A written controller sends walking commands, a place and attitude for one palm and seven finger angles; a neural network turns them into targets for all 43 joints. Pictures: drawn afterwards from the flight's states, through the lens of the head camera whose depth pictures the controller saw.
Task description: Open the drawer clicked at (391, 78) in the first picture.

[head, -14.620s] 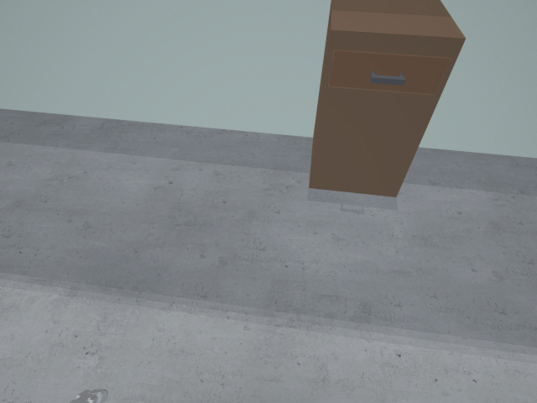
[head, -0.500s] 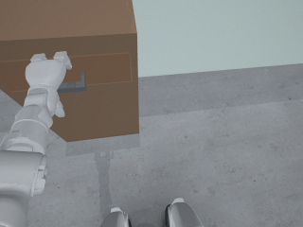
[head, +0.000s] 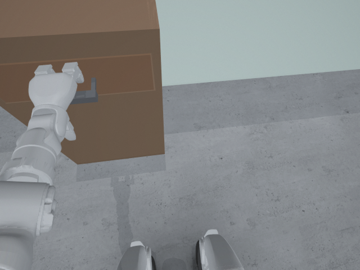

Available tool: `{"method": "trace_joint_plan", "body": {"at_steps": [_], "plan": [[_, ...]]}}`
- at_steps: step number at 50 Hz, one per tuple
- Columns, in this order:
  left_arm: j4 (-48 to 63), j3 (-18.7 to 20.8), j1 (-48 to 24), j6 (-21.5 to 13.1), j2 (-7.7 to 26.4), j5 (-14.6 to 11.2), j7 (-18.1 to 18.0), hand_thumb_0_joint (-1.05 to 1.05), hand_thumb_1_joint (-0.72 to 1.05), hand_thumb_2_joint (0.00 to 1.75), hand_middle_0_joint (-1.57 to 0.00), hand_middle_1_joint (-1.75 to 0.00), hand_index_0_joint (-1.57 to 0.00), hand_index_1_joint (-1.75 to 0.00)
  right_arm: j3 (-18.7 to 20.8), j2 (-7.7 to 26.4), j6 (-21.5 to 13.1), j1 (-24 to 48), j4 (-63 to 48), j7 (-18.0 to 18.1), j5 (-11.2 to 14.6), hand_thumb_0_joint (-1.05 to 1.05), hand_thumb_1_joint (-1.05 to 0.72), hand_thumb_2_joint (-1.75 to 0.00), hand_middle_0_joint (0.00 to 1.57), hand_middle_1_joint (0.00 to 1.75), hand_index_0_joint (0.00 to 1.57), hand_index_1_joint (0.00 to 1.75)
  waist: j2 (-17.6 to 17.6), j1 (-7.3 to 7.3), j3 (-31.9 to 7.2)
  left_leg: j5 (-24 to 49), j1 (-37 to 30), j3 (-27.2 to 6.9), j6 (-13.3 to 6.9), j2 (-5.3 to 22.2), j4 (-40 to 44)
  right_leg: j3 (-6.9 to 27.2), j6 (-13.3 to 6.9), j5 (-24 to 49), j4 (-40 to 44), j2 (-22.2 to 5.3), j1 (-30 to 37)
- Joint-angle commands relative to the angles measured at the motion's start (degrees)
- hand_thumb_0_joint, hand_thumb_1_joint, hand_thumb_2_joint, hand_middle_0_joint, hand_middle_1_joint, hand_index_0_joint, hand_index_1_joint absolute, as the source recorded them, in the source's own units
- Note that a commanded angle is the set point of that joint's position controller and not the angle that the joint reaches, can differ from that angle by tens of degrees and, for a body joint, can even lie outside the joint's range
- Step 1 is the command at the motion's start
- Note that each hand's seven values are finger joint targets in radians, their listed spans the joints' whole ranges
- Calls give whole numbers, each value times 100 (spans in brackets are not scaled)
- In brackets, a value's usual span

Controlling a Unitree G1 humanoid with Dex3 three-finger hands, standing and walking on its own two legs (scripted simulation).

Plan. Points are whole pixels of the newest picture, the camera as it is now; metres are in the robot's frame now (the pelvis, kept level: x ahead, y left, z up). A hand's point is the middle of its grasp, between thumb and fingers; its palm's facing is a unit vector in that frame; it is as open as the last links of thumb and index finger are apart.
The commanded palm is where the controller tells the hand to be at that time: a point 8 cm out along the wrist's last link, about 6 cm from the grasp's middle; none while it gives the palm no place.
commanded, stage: lower the fingers behind the handle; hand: left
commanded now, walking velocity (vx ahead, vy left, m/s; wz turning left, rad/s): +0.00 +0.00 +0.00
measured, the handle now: (72, 90) +0.55 +0.23 -0.04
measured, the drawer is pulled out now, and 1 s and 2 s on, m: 0.00 0.00 0.00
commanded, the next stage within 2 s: close the thumb around the handle in 1.16 s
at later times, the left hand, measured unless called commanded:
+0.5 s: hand (71, 110) +0.50 +0.23 -0.04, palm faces -0.09 -0.01 -1.00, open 13.8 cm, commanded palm +0.50 +0.22 +0.01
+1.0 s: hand (73, 113) +0.50 +0.23 -0.06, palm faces -0.06 -0.01 -1.00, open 13.8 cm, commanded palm +0.49 +0.22 -0.01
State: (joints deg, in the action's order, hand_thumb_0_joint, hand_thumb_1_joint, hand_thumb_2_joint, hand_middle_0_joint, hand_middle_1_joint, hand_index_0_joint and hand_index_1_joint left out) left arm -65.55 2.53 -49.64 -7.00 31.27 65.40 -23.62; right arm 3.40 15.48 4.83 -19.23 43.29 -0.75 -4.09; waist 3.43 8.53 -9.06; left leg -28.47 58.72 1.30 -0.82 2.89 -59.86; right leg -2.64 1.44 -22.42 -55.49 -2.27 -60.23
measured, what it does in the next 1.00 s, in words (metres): stands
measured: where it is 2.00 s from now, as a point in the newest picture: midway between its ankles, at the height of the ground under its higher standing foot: outside the picture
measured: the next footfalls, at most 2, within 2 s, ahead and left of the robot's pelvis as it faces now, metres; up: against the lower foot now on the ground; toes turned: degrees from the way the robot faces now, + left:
none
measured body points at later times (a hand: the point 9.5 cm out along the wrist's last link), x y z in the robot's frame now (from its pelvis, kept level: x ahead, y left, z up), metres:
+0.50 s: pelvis -0.02 +0.00 -0.03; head +0.15 +0.00 +0.39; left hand +0.50 +0.23 +0.01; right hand -0.03 -0.28 -0.15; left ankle -0.02 +0.11 -0.66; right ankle +0.02 -0.14 -0.66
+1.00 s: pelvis -0.03 +0.00 -0.04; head +0.15 +0.01 +0.37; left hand +0.50 +0.23 +0.00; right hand -0.03 -0.27 -0.17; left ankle -0.02 +0.11 -0.66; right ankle +0.02 -0.14 -0.66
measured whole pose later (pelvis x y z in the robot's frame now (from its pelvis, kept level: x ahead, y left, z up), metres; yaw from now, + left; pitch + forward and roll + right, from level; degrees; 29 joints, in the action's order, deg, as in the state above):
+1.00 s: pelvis -0.03 +0.00 -0.04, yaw +0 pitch +31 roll -3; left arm -65.4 2.7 -53.5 -5.6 34.0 65.3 -22.6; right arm 1.5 14.9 2.6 -17.9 42.6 -0.7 -3.8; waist 4.2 9.9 -9.2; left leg -31.2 72.3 -0.1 -0.9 3.2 -72.1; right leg -3.2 1.3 -24.6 -66.7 -2.1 -73.1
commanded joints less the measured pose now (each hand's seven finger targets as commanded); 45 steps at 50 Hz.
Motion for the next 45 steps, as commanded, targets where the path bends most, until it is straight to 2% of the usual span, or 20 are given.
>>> {"method": "trace_joint_plan", "body": {"at_steps": [1, 3, 7, 9, 11, 12, 14, 15, 19, 21, 23, 24, 25, 28, 32, 34, 37, 39, 42, 45], "plan": [[1164, 206, -2635, 159, 1339, -43, -346, 0, -50, 30, -30, -120, -30, -120, 351, 996, -24, -1139, -105, 21, -5, 0, -90, -90, 20, 30, 20, 30, 593, 177, -3181, 3270, -2270, -283, -43, -249, 426, -79, -307, 2058, 330, 455, 1431], [1069, 146, -2580, 249, 1248, -60, -316, 0, -50, 30, -30, -120, -30, -120, 344, 993, -29, -1109, -85, 14, -1, 0, -90, -90, 20, 30, 20, 30, 571, 200, -3123, 3208, -2243, -250, -59, -249, 409, -77, -305, 2054, 354, 460, 1419], [832, 272, -2391, 307, 1509, -79, -204, 0, -50, 30, -30, -120, -30, -120, 254, 1020, -18, -1029, -131, 32, 20, 0, -90, -90, 20, 30, 20, 30, 383, 129, -2859, 2696, -1750, -178, -113, -306, 422, -35, -303, 1909, 343, 442, 1565], [696, 322, -2419, 292, 1630, -80, -149, 0, -50, 30, -30, -120, -30, -120, 206, 1023, -27, -973, -144, 66, 32, 0, -90, -90, 20, 30, 20, 30, 182, 172, -2656, 2384, -1393, -146, -155, -321, 387, -1, -295, 1805, 312, 431, 1568], [804, 243, -2546, 201, 1630, -30, -132, 0, -50, 30, -30, -120, -30, -120, 199, 1008, -68, -980, -210, 98, 33, 0, -90, -90, 20, 30, 20, 30, 275, 213, -2753, 2282, -1279, -125, -173, -335, 310, 24, -285, 1777, 247, 415, 1520], [785, 329, -2475, 161, 1737, -22, -123, 0, -50, 30, -30, -120, -30, -120, 194, 1011, -82, -968, -229, 98, 26, 0, -90, -90, 20, 30, 20, 30, 312, 152, -2814, 2237, -1215, -117, -172, -344, 256, 33, -293, 1731, 193, 413, 1511], [726, 370, -2389, 102, 1729, -35, -102, 0, -50, 30, -30, -120, -30, -120, 199, 1005, -96, -961, -234, 107, 25, 0, -90, -90, 20, 30, 20, 30, 167, 189, -2815, 2271, -1169, -143, -176, -323, 178, 19, -287, 1735, 109, 424, 1418], [768, 332, -2413, 61, 1723, -20, -105, 0, -50, 30, -30, -120, -30, -120, 199, 1008, -117, -980, -261, 116, 25, 0, -90, -90, 20, 30, 20, 30, 297, 196, -2874, 2231, -1142, -142, -169, -320, 133, 23, -280, 1688, 70, 411, 1337], [842, 200, -2559, 3, 1478, -10, -149, 0, -50, 30, -30, -120, -30, -120, 243, 990, -175, -1038, -221, 92, 19, 0, -90, -90, 20, 30, 20, 30, 393, 278, -3003, 2381, -1258, -225, -139, -283, -24, -33, -294, 1622, -77, 422, 994], [892, 263, -2623, 3, 1594, -23, -183, 0, -50, 30, -30, -120, -30, -120, 243, 1029, -192, -1063, -213, 83, 16, 0, -90, -90, 20, 30, 20, 30, 499, 267, -3122, 2318, -1239, -237, -136, -282, -80, -28, -294, 1544, -114, 423, 917], [857, 313, -2773, 28, 1726, -15, -206, 0, -50, 30, -30, -120, -30, -120, 221, 1035, -200, -1084, -190, 93, 20, 0, -90, -90, 20, 30, 20, 30, 344, 313, -3078, 2153, -1015, -240, -163, -283, -137, -20, -282, 1474, -153, 423, 942], [952, 363, -2864, 12, 1782, -8, -218, 0, -50, 30, -30, -120, -30, -120, 224, 1047, -208, -1060, -180, 93, 13, 0, -90, -90, 20, 30, 20, 30, 459, 289, -3209, 2192, -1079, -278, -145, -281, -171, -28, -297, 1440, -220, 418, 841], [979, 269, -2991, 16, 1709, 23, -247, 0, -50, 30, -30, -120, -30, -120, 233, 1037, -222, -1086, -173, 90, 11, 0, -90, -90, 20, 30, 20, 30, 570, 360, -3259, 2181, -1126, -286, -149, -274, -209, -28, -292, 1413, -224, 420, 752], [1067, 458, -2923, 44, 1936, 37, -287, 0, -50, 30, -30, -120, -30, -120, 213, 1058, -225, -1080, -158, 74, -8, 0, -90, -90, 20, 30, 20, 30, 723, 244, -3428, 2352, -1184, -317, -123, -264, -276, -57, -310, 1460, -340, 421, 730], [783, 317, -2751, 189, 1713, 15, -287, 0, -50, 30, -30, -120, -30, -120, 195, 1051, -213, -1070, -153, 33, 1, 0, -90, -90, 20, 30, 20, 30, 616, 309, -3242, 2280, -1038, -325, -131, -248, -363, -89, -311, 1367, -383, 438, 564], [816, 472, -2757, 219, 1948, -6, -250, 0, -50, 30, -30, -120, -30, -120, 162, 1077, -202, -1041, -160, 36, -1, 0, -90, -90, 20, 30, 20, 30, 553, 264, -3331, 2236, -900, -294, -150, -255, -400, -64, -307, 1439, -443, 429, 683], [795, 438, -2677, 240, 2005, 23, -165, 0, -50, 30, -30, -120, -30, -120, 139, 1075, -201, -1032, -199, 49, 17, 0, -90, -90, 20, 30, 20, 30, 577, 252, -3234, 2092, -747, -280, -156, -264, -425, -69, -311, 1376, -473, 429, 671], [986, 404, -2792, 155, 1928, -6, -115, 0, -50, 30, -30, -120, -30, -120, 150, 1043, -226, -1032, -216, 58, 17, 0, -90, -90, 20, 30, 20, 30, 608, 279, -3400, 2141, -799, -300, -162, -249, -485, -64, -309, 1393, -524, 427, 638], [965, 469, -2662, 138, 2022, -31, -94, 0, -50, 30, -30, -120, -30, -120, 150, 1072, -224, -1063, -222, 72, 32, 0, -90, -90, 20, 30, 20, 30, 591, 244, -3276, 2053, -815, -330, -146, -244, -439, -88, -307, 1253, -499, 427, 572], [1193, 332, -2789, 95, 1794, -21, -115, 0, -50, 30, -30, -120, -30, -120, 181, 1046, -247, -1099, -218, 63, 31, 0, -90, -90, 20, 30, 20, 30, 811, 252, -3487, 2304, -1172, -417, -100, -209, -427, -138, -320, 1258, -532, 429, 401]]}}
